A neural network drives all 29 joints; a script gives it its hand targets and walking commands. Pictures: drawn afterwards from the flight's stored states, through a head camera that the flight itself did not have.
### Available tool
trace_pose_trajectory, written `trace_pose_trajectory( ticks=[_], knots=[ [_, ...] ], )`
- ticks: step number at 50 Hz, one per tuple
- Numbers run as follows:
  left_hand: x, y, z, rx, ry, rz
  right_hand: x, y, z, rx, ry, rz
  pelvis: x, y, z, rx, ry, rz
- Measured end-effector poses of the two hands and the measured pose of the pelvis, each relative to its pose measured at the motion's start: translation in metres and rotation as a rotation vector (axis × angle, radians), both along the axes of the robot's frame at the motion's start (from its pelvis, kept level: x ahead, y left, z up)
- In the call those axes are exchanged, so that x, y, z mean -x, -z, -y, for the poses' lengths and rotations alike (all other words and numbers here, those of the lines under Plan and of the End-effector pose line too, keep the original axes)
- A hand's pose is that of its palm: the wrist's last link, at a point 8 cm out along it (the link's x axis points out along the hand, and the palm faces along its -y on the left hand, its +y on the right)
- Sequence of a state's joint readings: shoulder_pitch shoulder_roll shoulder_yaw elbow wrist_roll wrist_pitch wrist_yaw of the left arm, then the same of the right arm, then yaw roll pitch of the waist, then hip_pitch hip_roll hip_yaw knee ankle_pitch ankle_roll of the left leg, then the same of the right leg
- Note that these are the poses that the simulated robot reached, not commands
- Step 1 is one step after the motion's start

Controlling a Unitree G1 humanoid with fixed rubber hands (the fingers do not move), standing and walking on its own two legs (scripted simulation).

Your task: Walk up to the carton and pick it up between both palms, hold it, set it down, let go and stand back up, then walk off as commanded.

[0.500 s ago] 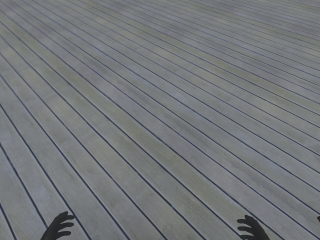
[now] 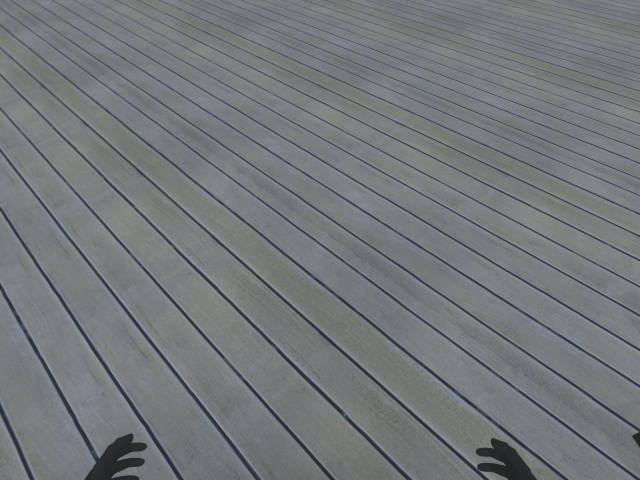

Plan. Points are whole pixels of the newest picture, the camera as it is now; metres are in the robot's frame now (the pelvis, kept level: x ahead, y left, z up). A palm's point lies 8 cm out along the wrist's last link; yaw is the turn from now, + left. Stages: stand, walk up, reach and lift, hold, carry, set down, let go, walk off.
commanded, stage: stand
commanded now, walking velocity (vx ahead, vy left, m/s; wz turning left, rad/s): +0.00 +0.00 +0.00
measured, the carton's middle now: out of the picture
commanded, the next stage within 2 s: none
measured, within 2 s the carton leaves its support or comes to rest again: neither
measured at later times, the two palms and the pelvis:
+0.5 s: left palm out of the picture +0.10 +0.29 -0.09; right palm out of the picture +0.10 -0.25 -0.11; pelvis -0.01 +0.00 +0.00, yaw +0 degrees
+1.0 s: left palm out of the picture +0.09 +0.29 -0.09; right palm out of the picture +0.10 -0.25 -0.11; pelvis -0.02 +0.00 +0.01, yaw +0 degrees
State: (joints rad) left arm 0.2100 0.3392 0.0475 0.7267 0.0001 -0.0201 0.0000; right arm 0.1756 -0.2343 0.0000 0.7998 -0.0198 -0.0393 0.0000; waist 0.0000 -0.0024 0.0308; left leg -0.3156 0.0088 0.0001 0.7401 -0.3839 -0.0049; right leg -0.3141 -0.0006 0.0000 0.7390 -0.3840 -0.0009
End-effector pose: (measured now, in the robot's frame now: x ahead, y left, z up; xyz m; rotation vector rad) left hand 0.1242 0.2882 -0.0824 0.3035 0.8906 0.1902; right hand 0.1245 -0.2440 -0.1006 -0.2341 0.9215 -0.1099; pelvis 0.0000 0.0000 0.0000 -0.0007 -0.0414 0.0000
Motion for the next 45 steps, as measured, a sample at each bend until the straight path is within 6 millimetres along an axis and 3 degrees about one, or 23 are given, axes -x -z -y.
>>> trace_pose_trajectory(
  ticks=[20,45],
  knots=[
    [0.023,0.006,-0.001,0.006,-0.019,-0.035,0.02,0.005,0.001,-0.001,0.012,-0.032,0.013,0.0,0.0,0.0,0.0,0.017],
    [0.032,0.01,-0.002,0.01,-0.035,-0.087,0.024,0.006,0.002,-0.001,0.017,-0.072,0.015,-0.004,0.0,0.0,0.0,0.005]
  ],
)
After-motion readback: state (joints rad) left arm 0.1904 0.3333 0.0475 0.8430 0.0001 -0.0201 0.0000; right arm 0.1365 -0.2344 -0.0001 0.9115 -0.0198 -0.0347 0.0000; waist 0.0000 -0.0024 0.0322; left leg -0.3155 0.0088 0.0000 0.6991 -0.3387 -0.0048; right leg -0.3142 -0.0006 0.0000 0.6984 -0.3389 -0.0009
